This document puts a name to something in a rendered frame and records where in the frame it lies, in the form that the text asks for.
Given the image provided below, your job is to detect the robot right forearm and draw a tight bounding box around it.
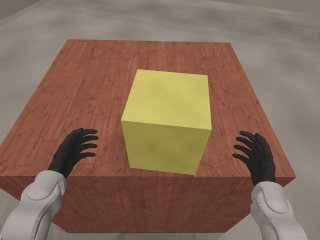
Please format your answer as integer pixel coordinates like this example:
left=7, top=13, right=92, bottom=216
left=250, top=181, right=308, bottom=240

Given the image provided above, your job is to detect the robot left forearm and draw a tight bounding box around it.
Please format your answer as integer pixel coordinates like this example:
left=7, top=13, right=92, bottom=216
left=0, top=170, right=67, bottom=240

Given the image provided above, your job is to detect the right robot hand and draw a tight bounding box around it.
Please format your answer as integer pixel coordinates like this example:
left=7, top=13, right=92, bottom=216
left=232, top=131, right=276, bottom=186

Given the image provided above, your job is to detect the pedestal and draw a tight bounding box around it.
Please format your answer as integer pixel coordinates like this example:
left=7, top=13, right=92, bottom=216
left=0, top=39, right=296, bottom=234

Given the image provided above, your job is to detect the carton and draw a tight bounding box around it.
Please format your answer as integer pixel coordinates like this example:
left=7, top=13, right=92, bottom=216
left=121, top=69, right=212, bottom=175

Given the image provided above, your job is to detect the left robot hand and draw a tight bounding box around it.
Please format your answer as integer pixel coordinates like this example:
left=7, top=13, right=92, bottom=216
left=47, top=128, right=99, bottom=179

